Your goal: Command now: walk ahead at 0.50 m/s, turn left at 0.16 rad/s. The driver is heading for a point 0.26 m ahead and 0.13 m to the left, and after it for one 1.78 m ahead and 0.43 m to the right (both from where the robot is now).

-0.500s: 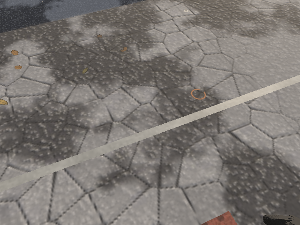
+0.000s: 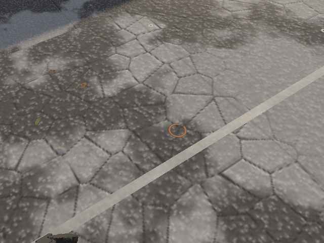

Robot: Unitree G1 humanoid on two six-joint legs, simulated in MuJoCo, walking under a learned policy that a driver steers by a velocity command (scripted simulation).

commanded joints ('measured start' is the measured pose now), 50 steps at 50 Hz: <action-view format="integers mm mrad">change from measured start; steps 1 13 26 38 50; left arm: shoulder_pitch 185 219 223 95 89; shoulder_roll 119 153 152 60 192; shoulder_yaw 41 58 45 45 88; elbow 12 136 154 74 -23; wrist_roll -1 -5 -59 -8 -18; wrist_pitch -8 -33 -21 68 50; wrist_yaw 3 28 24 5 16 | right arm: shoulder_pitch -92 -288 -16 -236 -271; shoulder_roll -116 1 -117 -123 -100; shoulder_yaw -26 -5 -47 -60 -48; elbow -110 -181 -131 -92 -118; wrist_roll -2 -24 -38 -37 -34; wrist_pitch -23 21 -4 4 56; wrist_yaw -3 19 5 -45 -42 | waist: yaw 106 96 -61 52 68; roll -110 -46 134 72 -49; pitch -91 63 -211 -51 -184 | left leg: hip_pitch -471 -401 482 133 -388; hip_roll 80 71 345 234 9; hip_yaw -54 -11 -399 196 -56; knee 166 -315 -730 -805 197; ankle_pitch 103 523 223 806 -55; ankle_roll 11 -4 219 173 -44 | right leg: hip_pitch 446 327 -334 -67 362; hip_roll -291 -234 -67 -91 -253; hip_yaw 363 -10 149 37 485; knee -305 -448 759 187 -219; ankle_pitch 8 257 -296 165 274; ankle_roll -179 -137 23 66 -237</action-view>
